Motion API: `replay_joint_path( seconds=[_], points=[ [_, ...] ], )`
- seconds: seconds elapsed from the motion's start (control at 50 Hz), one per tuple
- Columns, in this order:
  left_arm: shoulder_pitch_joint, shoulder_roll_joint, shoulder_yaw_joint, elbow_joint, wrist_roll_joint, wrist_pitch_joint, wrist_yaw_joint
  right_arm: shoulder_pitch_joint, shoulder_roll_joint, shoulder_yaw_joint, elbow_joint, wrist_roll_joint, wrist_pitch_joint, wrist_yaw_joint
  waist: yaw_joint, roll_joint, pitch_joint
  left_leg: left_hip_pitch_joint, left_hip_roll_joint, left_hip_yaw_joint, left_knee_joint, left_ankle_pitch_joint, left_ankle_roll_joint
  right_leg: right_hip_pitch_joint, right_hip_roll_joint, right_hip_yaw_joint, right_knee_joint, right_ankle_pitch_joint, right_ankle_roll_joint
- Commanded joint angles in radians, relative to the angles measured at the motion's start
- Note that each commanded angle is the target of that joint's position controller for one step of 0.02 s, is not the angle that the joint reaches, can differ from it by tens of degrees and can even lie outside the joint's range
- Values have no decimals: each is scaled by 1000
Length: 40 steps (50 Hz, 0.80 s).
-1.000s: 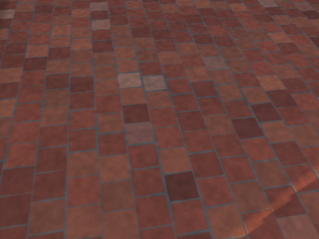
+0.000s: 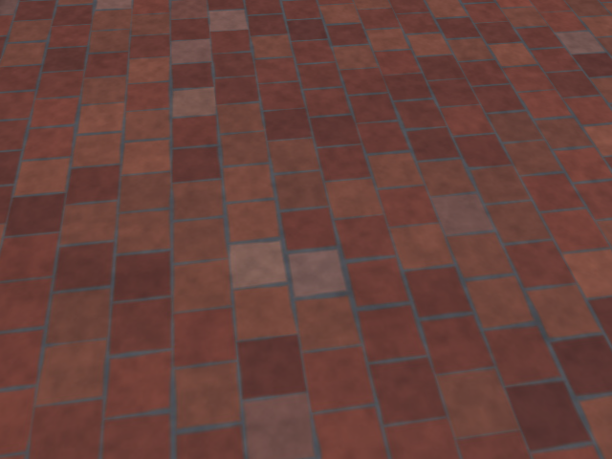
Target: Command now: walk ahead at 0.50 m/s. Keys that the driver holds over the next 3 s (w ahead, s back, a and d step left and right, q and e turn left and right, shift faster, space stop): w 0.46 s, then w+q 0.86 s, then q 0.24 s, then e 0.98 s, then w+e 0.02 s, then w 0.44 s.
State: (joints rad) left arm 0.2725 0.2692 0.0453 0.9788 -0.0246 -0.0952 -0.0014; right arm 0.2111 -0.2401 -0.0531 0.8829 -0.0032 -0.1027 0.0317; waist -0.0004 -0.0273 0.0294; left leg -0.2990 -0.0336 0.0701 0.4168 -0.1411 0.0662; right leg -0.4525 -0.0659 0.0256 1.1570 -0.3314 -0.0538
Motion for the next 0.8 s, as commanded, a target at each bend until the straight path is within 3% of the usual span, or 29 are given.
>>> replay_joint_path(
  seconds=[0.02,0.06,0.12,0.2,0.28,0.34,0.36,0.38,0.4,0.42,0.44,0.46,0.48,0.5,0.52,0.56,0.6,0.68,0.74,0.8],
  points=[
    [54,42,19,-37,6,13,7,27,-100,-19,-27,-2,-18,1,23,98,-52,131,256,-261,-270,146,164,-133,-85,35,-35,89,9],
    [-7,48,24,-61,13,21,11,59,-127,-27,-9,-2,-19,-10,20,83,-20,133,254,-223,-293,201,173,-200,-92,31,-118,166,28],
    [-120,41,25,-100,21,16,6,106,-134,-27,12,1,-8,-27,-4,80,6,164,235,-171,-306,218,155,-256,-85,21,-302,325,45],
    [-264,22,14,-139,13,6,-8,169,-149,-28,40,11,-2,-37,-50,81,36,188,215,-118,-319,169,130,-202,-39,-22,-523,463,43],
    [-359,30,8,-181,5,-3,-28,230,-154,-35,80,18,16,-42,-70,82,68,331,273,-128,-269,193,127,-245,-24,-15,-614,405,19],
    [-335,61,18,-190,3,-13,-43,213,-170,-44,86,21,31,-49,-32,100,40,408,305,-133,-185,342,104,-175,1,-29,-652,293,-17],
    [-277,84,29,-177,4,-15,-43,192,-180,-47,81,20,36,-50,4,118,-1,409,296,-122,-116,502,92,-72,32,-56,-657,263,-33],
    [-146,118,50,-137,6,-15,-39,171,-172,-43,75,19,42,-50,74,115,-78,378,254,-87,37,639,70,112,68,-86,-674,272,-58],
    [42,177,74,-85,13,-14,-31,170,-143,-29,59,9,43,-50,143,78,-210,223,199,-50,281,540,37,409,-2,-8,-633,297,-106],
    [187,276,101,-56,29,-7,-25,290,-34,5,47,3,26,-38,118,-144,-371,-199,40,-11,695,116,-42,829,-266,435,-670,158,-269],
    [192,215,78,-51,17,-3,-26,273,-40,9,58,14,-1,-32,123,-210,-432,-363,-26,-154,869,-430,-43,885,-333,719,-837,65,-305],
    [107,159,59,-62,9,-6,-25,181,-131,-17,31,44,-19,-28,115,-155,-284,-461,42,-190,943,-396,-20,770,-298,590,-855,20,-246],
    [14,120,48,-88,13,-6,-22,114,-144,-18,14,55,-25,-31,89,-85,-182,-460,99,-164,913,-302,-7,612,-271,439,-875,70,-207],
    [-56,85,37,-97,21,-10,-24,79,-138,-24,12,46,-19,-39,57,-24,-106,-415,139,-148,844,-224,-9,458,-235,329,-916,134,-182],
    [-92,55,29,-97,30,-18,-26,93,-126,-32,18,38,-2,-45,20,-41,-72,-348,172,-158,785,-173,-8,359,-200,245,-953,174,-156],
    [-91,52,30,-77,38,-26,-28,139,-72,-28,34,37,29,-48,-9,-62,-50,-274,185,-164,744,-131,-13,262,-176,150,-1009,217,-153],
    [-66,81,38,-58,42,-32,-18,114,-68,-32,21,36,45,-51,-16,-48,-17,-323,183,-179,699,-58,-23,247,-175,78,-1042,280,-158],
    [-40,100,41,-45,43,-30,6,15,-69,-39,-16,26,41,-41,2,-24,8,-407,159,-192,495,161,-36,308,-157,-45,-1054,382,-129],
    [-17,111,40,-41,36,-26,17,-88,-48,-27,-51,21,36,-23,37,-16,34,-376,146,-117,337,266,-35,329,-147,-126,-1069,390,-105],
    [51,123,44,-17,27,-9,23,-180,-32,-15,-99,21,37,-4,74,2,69,-430,139,-83,250,242,-21,456,-184,-159,-1038,440,-102]
  ],
)
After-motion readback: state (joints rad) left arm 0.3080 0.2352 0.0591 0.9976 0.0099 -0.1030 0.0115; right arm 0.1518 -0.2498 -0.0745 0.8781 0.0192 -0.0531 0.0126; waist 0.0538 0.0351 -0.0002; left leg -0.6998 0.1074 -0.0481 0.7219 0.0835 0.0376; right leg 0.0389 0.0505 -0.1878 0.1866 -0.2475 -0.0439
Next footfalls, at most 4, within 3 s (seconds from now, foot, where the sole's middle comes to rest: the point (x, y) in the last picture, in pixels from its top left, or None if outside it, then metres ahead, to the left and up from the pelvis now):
0.40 right None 0.41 -0.15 -0.78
0.96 left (264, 366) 0.69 0.11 -0.78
1.44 right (300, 250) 1.03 0.03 -0.78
1.80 left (217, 295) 0.88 0.23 -0.78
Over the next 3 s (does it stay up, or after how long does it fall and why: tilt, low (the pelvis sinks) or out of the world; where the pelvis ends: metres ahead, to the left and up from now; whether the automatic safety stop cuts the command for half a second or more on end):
stays up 1.01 0.07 -0.01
